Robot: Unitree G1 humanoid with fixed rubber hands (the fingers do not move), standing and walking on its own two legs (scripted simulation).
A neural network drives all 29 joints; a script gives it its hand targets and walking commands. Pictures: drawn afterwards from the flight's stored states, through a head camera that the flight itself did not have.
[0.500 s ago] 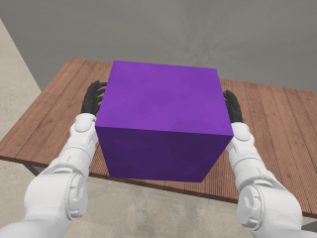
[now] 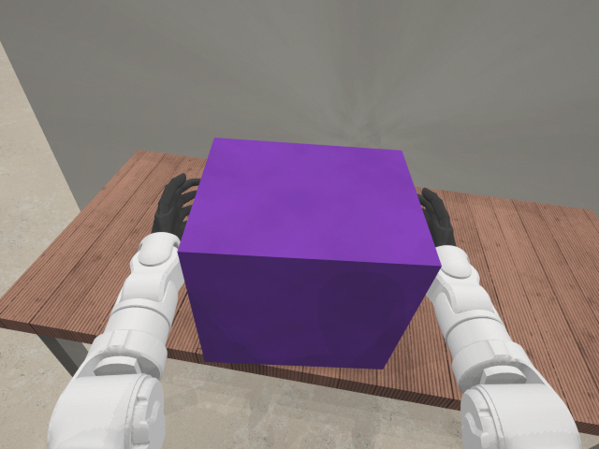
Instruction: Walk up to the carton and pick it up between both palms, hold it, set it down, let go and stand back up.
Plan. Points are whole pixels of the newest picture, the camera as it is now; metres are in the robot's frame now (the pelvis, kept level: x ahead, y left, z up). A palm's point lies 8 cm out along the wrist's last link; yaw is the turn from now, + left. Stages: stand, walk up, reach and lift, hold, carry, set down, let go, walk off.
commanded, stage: reach and lift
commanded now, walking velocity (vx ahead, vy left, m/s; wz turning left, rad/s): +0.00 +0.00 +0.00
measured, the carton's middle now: (301, 257) +0.40 +0.00 +0.05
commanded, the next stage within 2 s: hold in 1.86 s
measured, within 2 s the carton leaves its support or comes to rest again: neither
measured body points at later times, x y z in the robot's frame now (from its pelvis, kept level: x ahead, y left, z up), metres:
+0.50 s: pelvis +0.00 +0.01 +0.00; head -0.03 +0.04 +0.45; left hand +0.38 +0.21 +0.16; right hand +0.38 -0.17 +0.14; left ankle +0.02 +0.12 -0.75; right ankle -0.01 -0.10 -0.75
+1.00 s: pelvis -0.01 +0.00 +0.00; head -0.07 +0.03 +0.45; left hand +0.36 +0.20 +0.21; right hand +0.36 -0.18 +0.19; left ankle +0.02 +0.12 -0.75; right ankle -0.01 -0.10 -0.75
